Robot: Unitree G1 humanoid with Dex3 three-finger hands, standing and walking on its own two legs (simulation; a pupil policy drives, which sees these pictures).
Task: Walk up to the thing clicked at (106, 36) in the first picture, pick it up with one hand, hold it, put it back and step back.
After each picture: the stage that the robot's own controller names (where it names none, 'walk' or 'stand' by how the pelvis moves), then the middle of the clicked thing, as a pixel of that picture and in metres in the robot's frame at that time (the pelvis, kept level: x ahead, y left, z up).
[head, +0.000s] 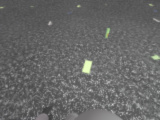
stand; (107, 33) +2.16 -0.36 -0.66
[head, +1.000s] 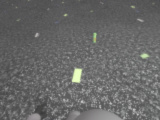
walk; (94, 37) +2.05 +0.09 -0.63
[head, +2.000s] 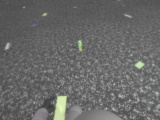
walk; (80, 45) +1.45 +0.34 -0.64
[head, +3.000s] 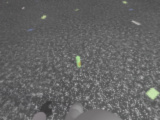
walk; (78, 61) +0.97 +0.30 -0.65
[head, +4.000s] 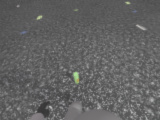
walk; (76, 78) +0.61 +0.25 -0.64
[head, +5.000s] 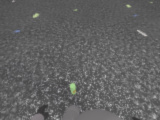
stand; (73, 89) +0.43 +0.21 -0.63
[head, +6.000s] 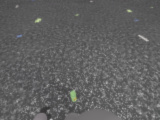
stand; (73, 96) +0.37 +0.20 -0.65
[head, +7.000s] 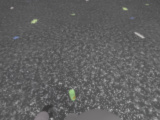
stand; (72, 95) +0.38 +0.22 -0.66
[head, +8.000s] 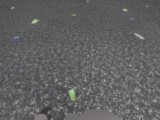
stand; (72, 95) +0.39 +0.22 -0.66
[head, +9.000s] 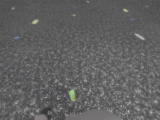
stand; (72, 96) +0.38 +0.22 -0.66
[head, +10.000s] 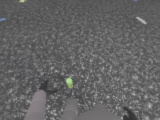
go down; (69, 83) +0.41 +0.22 -0.59
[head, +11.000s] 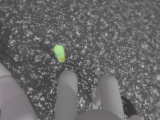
go down; (60, 55) +0.45 +0.26 -0.24
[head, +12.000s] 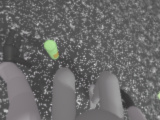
close in; (52, 51) +0.44 +0.28 -0.21
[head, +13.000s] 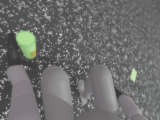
close; (28, 48) +0.43 +0.31 -0.15
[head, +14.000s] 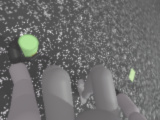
lift; (29, 49) +0.41 +0.31 -0.16
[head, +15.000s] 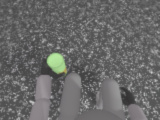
lift; (59, 67) +0.32 +0.23 -0.02
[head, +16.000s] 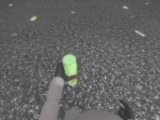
hold; (70, 72) +0.32 +0.15 +0.07
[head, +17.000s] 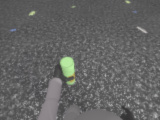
hold; (69, 72) +0.32 +0.16 +0.04
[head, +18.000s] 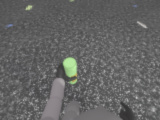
crouch; (71, 72) +0.33 +0.15 +0.01
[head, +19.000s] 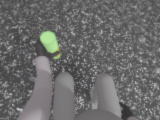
lower; (52, 48) +0.46 +0.23 -0.05
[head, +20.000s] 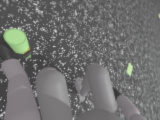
lower; (21, 47) +0.43 +0.31 -0.16
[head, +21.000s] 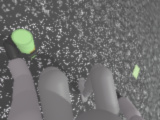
lower; (27, 47) +0.42 +0.31 -0.16
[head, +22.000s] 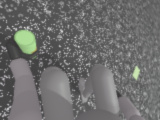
lower; (29, 47) +0.42 +0.30 -0.16
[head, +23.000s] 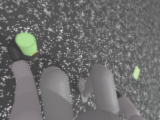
lower; (29, 49) +0.41 +0.30 -0.16
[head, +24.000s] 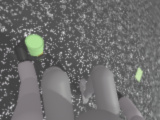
open; (36, 50) +0.41 +0.28 -0.15
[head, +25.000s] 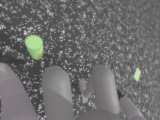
rise; (36, 50) +0.41 +0.28 -0.16
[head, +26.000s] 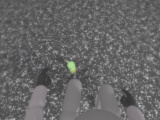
walk; (72, 68) +0.43 +0.21 -0.40
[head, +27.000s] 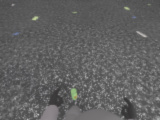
stand; (74, 94) +0.39 +0.18 -0.60
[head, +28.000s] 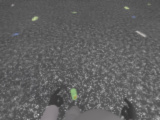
stand; (74, 94) +0.39 +0.19 -0.60
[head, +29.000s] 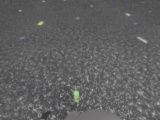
stand; (76, 96) +0.40 +0.17 -0.65
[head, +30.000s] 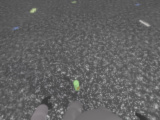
stand; (76, 85) +0.43 +0.18 -0.63
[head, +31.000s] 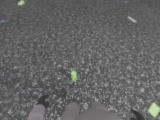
walk; (73, 76) +0.53 +0.20 -0.64
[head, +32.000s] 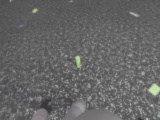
walk; (78, 62) +0.84 +0.28 -0.63
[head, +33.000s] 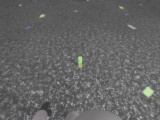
stand; (80, 62) +1.00 +0.22 -0.65
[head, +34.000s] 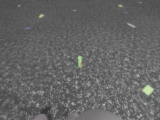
stand; (79, 62) +1.00 +0.23 -0.66
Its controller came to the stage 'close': yes
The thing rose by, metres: 0.69
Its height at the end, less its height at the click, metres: +0.00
